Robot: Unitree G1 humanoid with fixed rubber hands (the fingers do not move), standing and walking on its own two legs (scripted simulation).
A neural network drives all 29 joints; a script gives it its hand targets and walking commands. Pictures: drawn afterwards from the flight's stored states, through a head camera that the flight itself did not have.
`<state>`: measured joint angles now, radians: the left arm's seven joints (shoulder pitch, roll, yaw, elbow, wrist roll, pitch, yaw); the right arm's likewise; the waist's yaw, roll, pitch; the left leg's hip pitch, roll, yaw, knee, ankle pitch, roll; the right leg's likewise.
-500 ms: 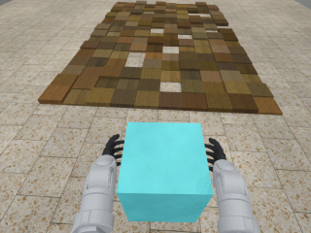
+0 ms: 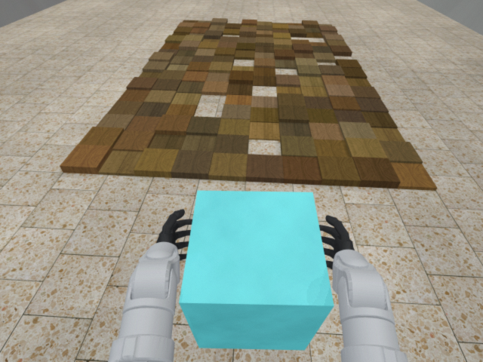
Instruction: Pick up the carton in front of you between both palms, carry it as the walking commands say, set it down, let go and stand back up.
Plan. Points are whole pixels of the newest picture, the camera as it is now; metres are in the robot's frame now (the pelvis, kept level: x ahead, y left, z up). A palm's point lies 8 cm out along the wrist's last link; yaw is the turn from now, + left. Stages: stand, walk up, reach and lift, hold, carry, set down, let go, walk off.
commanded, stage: hold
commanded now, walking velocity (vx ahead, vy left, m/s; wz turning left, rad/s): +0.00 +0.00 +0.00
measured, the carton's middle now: (253, 273) +0.29 +0.00 -0.03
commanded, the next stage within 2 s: carry in 0.82 s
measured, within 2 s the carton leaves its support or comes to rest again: neither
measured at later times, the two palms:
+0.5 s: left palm (167, 251) +0.28 +0.15 +0.05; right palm (343, 259) +0.28 -0.15 +0.05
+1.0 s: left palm (168, 238) +0.30 +0.15 +0.06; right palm (340, 245) +0.30 -0.15 +0.06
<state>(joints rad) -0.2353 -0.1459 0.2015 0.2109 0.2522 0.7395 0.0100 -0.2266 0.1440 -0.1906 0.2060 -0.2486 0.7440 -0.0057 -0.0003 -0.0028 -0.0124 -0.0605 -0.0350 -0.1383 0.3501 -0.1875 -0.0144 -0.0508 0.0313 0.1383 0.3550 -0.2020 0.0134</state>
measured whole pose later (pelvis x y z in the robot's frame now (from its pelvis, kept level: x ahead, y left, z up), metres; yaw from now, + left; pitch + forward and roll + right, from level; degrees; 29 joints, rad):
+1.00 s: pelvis +0.02 +0.00 -0.01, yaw +0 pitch +1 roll +0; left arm -0.22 -0.14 0.16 0.07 0.21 0.84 0.03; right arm -0.20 0.14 -0.17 0.06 -0.20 0.84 -0.02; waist 0.00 0.00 -0.13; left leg -0.26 0.01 -0.04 0.56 -0.35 -0.01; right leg -0.23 0.00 0.06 0.52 -0.30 0.01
